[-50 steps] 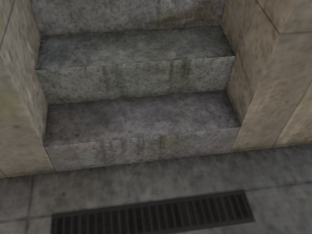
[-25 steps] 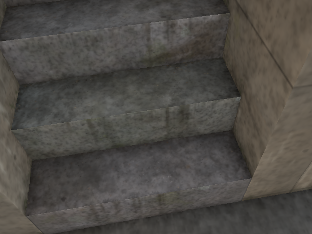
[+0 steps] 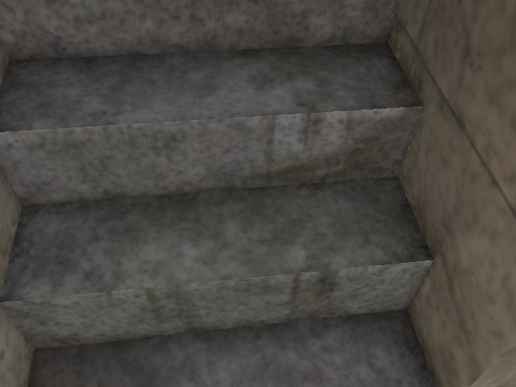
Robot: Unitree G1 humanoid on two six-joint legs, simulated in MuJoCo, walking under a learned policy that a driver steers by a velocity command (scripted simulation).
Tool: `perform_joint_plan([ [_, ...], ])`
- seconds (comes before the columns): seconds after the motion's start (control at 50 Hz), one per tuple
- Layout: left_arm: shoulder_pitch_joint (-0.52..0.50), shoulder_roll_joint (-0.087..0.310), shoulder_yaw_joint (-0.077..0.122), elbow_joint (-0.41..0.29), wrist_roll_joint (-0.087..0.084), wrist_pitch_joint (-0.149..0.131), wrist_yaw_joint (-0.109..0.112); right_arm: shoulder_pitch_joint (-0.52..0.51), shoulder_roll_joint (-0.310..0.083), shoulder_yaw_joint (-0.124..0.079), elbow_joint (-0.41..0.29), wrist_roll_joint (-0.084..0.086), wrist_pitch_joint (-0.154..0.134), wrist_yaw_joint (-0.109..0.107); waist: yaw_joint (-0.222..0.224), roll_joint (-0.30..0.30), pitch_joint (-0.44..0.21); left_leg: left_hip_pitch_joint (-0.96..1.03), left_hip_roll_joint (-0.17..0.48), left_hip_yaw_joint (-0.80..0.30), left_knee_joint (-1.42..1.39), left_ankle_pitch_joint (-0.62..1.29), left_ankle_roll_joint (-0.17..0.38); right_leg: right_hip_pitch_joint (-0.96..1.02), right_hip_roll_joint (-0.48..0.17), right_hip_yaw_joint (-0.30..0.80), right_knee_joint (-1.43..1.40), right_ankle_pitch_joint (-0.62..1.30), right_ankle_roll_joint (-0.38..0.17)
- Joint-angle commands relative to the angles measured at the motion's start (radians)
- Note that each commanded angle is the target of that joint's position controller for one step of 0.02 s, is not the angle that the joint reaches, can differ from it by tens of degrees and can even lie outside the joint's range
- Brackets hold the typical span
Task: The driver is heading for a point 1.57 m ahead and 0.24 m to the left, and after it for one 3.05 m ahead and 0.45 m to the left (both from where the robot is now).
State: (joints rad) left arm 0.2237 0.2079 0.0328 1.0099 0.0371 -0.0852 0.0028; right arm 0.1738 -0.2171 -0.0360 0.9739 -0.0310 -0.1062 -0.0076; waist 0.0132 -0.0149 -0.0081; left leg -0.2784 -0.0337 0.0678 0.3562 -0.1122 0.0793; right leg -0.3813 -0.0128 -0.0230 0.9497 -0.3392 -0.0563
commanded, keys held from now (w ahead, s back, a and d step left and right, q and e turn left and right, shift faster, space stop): w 1.00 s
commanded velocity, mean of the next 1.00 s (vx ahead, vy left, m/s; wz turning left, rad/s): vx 0.50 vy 0.00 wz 0.00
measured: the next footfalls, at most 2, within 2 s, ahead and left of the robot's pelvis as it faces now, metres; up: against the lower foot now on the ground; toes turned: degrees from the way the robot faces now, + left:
right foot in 0.24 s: +0.14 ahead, -0.10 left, +0.00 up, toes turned -4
left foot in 0.58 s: +0.18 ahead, +0.11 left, +0.00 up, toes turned +4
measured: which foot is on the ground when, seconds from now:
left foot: down 0.00-0.26, up 0.28-0.56, down 0.58-1.00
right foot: up 0.00-0.22, down 0.24-0.58, up 0.60-1.00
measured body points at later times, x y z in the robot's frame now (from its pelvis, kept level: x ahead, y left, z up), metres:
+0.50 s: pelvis +0.13 +0.00 +0.00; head +0.13 +0.00 +0.45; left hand +0.12 +0.23 -0.15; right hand +0.24 -0.22 -0.14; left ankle +0.12 +0.11 -0.69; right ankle +0.10 -0.10 -0.75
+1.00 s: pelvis +0.23 +0.00 +0.01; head +0.30 +0.00 +0.45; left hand +0.53 +0.13 -0.04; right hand +0.13 -0.24 -0.13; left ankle +0.14 +0.11 -0.74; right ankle +0.31 -0.10 -0.47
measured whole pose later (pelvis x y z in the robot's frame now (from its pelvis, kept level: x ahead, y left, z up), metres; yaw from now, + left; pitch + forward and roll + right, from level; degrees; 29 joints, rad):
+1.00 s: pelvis +0.23 +0.00 +0.01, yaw -1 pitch +5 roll -1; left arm -0.10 0.07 -0.05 0.48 0.05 0.02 0.05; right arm 0.47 -0.21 0.00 1.05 -0.02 -0.08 -0.08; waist -0.07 0.02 0.04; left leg -0.02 0.02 0.08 0.11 -0.19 0.03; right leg -1.20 -0.08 -0.10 1.89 -0.61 -0.07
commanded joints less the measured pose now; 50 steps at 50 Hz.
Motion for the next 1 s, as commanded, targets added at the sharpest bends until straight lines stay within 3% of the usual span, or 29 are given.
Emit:
perform_joint_plan([
  [0.02,0.073,-0.006,-0.013,-0.005,0.020,0.013,0.009,0.009,-0.106,-0.016,-0.030,0.012,-0.018,-0.006,0.028,0.074,-0.077,0.082,0.241,-0.173,-0.135,0.337,0.100,-0.006,-0.019,-0.006,-0.077,0.039,0.026],
  [0.14,-0.083,0.009,-0.038,-0.060,-0.002,0.015,0.026,0.040,-0.137,-0.026,-0.029,0.024,-0.022,-0.002,-0.015,0.133,-0.037,0.079,0.240,-0.212,-0.183,0.042,0.118,0.070,0.000,-0.057,-0.403,0.114,0.039],
  [0.22,0.072,-0.015,-0.045,-0.011,0.002,0.006,0.038,0.033,-0.082,-0.010,-0.036,0.033,0.003,-0.005,0.054,0.073,-0.048,-0.031,0.202,-0.178,-0.016,0.096,0.101,0.297,0.016,-0.080,-0.488,0.119,0.007],
  [0.24,0.102,0.009,-0.038,-0.008,0.010,0.001,0.043,-0.002,-0.070,-0.007,-0.052,0.034,0.004,-0.002,0.079,0.026,-0.042,-0.079,0.172,-0.143,0.109,0.203,0.082,0.356,-0.029,-0.012,-0.542,0.138,-0.007],
  [0.26,0.173,0.082,-0.021,-0.001,0.024,-0.010,0.053,-0.048,-0.034,0.005,-0.093,0.045,0.001,0.001,0.101,-0.090,-0.042,-0.172,0.108,-0.081,0.330,0.192,0.036,0.421,-0.176,0.195,-0.667,0.237,-0.041],
  [0.28,0.186,0.168,0.004,0.003,0.012,0.001,0.059,0.076,0.004,0.018,-0.069,0.044,0.008,0.003,0.052,-0.319,-0.056,-0.292,0.009,-0.032,0.474,-0.322,0.000,0.458,-0.336,0.412,-0.757,0.289,-0.177],
  [0.3,0.161,0.106,-0.002,-0.011,0.016,0.002,0.053,0.079,-0.053,0.005,-0.037,0.015,0.023,-0.003,0.043,-0.171,-0.004,-0.298,0.055,-0.091,0.651,-0.444,-0.018,0.371,-0.383,0.439,-0.774,0.229,-0.251],
  [0.32,0.150,0.099,0.005,-0.017,0.006,0.001,0.046,0.062,-0.063,-0.002,-0.039,-0.004,0.030,-0.001,0.033,-0.096,0.027,-0.335,0.058,-0.092,0.771,-0.428,-0.033,0.336,-0.351,0.390,-0.791,0.150,-0.260],
  [0.36,0.102,0.066,0.002,-0.035,-0.003,-0.002,0.048,0.019,-0.058,-0.009,-0.040,-0.012,0.027,0.013,0.000,-0.030,0.082,-0.352,0.093,-0.088,0.830,-0.281,-0.051,0.236,-0.274,0.258,-0.828,0.089,-0.206],
  [0.44,0.031,0.029,-0.008,-0.054,0.000,-0.015,0.053,0.118,0.041,0.021,-0.013,0.004,0.039,0.012,-0.081,-0.081,0.001,-0.054,0.059,-0.003,0.733,-0.175,-0.044,0.059,-0.154,0.004,-0.730,0.497,-0.153],
  [0.48,0.049,0.037,-0.007,-0.066,-0.004,-0.020,0.056,0.005,0.032,0.028,-0.066,0.006,0.042,-0.005,-0.041,-0.119,0.036,-0.009,0.042,0.012,0.449,-0.211,-0.047,0.091,-0.154,0.018,-0.710,0.598,-0.162],
  [0.52,0.090,0.086,0.007,-0.073,-0.003,-0.004,0.060,0.037,0.022,0.030,-0.070,0.010,0.053,-0.036,-0.020,-0.131,-0.019,-0.006,0.016,0.031,0.277,-0.219,-0.032,0.253,-0.196,0.069,-0.612,0.837,-0.188],
  [0.56,0.038,0.091,0.020,-0.093,-0.039,0.012,0.045,0.184,0.008,0.019,-0.037,0.009,0.024,-0.047,-0.104,-0.095,-0.055,0.069,0.013,0.045,0.024,-0.026,0.016,0.312,-0.161,0.051,-0.372,0.957,-0.163],
  [0.58,0.039,0.055,0.016,-0.115,-0.056,0.008,0.035,0.264,-0.020,0.010,-0.003,0.001,0.012,-0.045,-0.106,-0.033,-0.091,0.214,0.064,-0.016,-0.029,0.046,0.026,0.192,-0.125,0.032,-0.227,0.773,-0.126],
  [0.6,0.051,-0.015,0.002,-0.152,-0.048,0.008,0.026,0.360,-0.123,-0.018,0.013,-0.004,0.011,-0.046,-0.106,0.187,-0.120,0.405,0.296,-0.323,-0.096,0.289,0.074,-0.071,-0.030,-0.032,0.021,0.222,-0.065],
  [0.62,0.142,-0.061,-0.004,-0.135,-0.036,0.026,0.027,0.351,-0.222,-0.046,0.008,0.001,0.031,-0.041,-0.089,0.315,-0.109,0.369,0.457,-0.548,-0.164,0.214,0.260,-0.229,0.065,-0.044,0.337,-0.159,-0.026],
  [0.64,0.076,-0.051,0.001,-0.132,0.010,0.035,0.031,0.257,-0.204,-0.053,-0.007,0.009,0.050,-0.030,-0.073,0.182,0.039,0.220,0.440,-0.553,-0.220,-0.215,0.317,-0.376,0.030,0.036,0.649,-0.148,-0.015],
  [0.66,-0.015,-0.053,0.007,-0.177,0.022,0.040,0.034,0.200,-0.155,-0.041,-0.012,0.016,0.061,-0.022,-0.062,0.161,0.143,0.162,0.396,-0.489,-0.253,-0.458,0.293,-0.562,0.027,0.036,0.905,-0.126,-0.022],
  [0.68,-0.066,-0.064,0.001,-0.220,0.002,0.025,0.028,0.165,-0.109,-0.018,-0.020,0.009,0.059,-0.024,-0.032,0.103,0.208,0.120,0.334,-0.360,-0.221,-0.372,0.221,-0.660,0.004,0.062,0.898,-0.065,-0.022],
  [0.7,-0.069,-0.083,-0.006,-0.239,-0.009,0.024,0.030,0.166,-0.018,0.014,-0.011,-0.012,0.060,-0.039,-0.012,0.055,0.180,0.086,0.280,-0.252,-0.175,-0.130,0.191,-0.623,0.002,0.029,0.939,-0.027,-0.010],
  [0.72,-0.048,-0.094,-0.016,-0.240,-0.003,0.026,0.028,0.147,0.005,0.031,-0.011,-0.030,0.055,-0.047,0.020,-0.001,0.113,0.029,0.259,-0.162,-0.123,0.140,0.164,-0.526,0.013,0.020,0.942,0.001,-0.004],
  [0.76,-0.069,-0.129,-0.028,-0.290,-0.005,0.054,0.049,0.207,-0.061,0.022,0.011,-0.038,0.037,-0.055,0.002,0.055,0.010,0.095,0.299,-0.169,-0.119,0.266,0.195,-0.571,0.050,0.001,1.191,-0.087,-0.004],
  [0.8,-0.202,-0.120,-0.037,-0.400,0.001,0.072,0.063,0.270,-0.124,0.007,0.035,-0.014,0.031,-0.063,-0.026,0.089,0.053,0.232,0.340,-0.222,-0.155,0.057,0.192,-0.816,0.036,0.049,1.258,-0.194,-0.010],
  [0.84,-0.335,-0.100,-0.048,-0.493,0.015,0.095,0.055,0.337,-0.096,0.016,0.054,0.010,0.016,-0.060,-0.046,0.089,0.081,0.300,0.321,-0.224,-0.208,-0.121,0.156,-0.940,0.010,0.011,1.144,-0.228,-0.009],
  [0.9,-0.394,-0.137,-0.070,-0.563,0.016,0.109,0.044,0.355,-0.112,0.016,0.047,0.001,0.006,-0.072,-0.063,0.127,0.059,0.358,0.328,-0.240,-0.255,-0.092,0.185,-1.008,-0.018,-0.041,1.162,-0.273,0.010],
  [0.94,-0.444,-0.125,-0.073,-0.615,0.013,0.103,0.054,0.353,-0.134,0.007,0.045,0.003,0.005,-0.075,-0.069,0.102,0.069,0.443,0.358,-0.235,-0.275,-0.030,0.183,-1.111,-0.066,-0.030,1.139,-0.327,0.010],
  [0.96,-0.500,-0.146,-0.096,-0.659,0.005,0.090,0.049,0.373,-0.141,0.004,0.054,0.011,0.011,-0.066,-0.073,0.060,0.122,0.411,0.330,-0.204,-0.337,-0.087,0.155,-1.130,-0.109,-0.065,0.927,-0.334,-0.001],
  [0.98,-0.536,-0.184,-0.115,-0.695,0.025,0.079,0.044,0.363,-0.117,0.008,0.067,0.018,0.027,-0.073,-0.073,0.045,0.098,0.339,0.305,-0.185,-0.373,0.038,0.143,-1.000,-0.122,-0.057,0.819,-0.300,-0.022],
  [1.0,-0.494,-0.168,-0.117,-0.696,0.028,0.080,0.042,0.356,-0.093,0.016,0.069,0.024,0.032,-0.074,-0.055,0.062,0.038,0.323,0.278,-0.114,-0.385,0.231,0.139,-0.846,-0.123,-0.088,0.703,-0.226,-0.033],
])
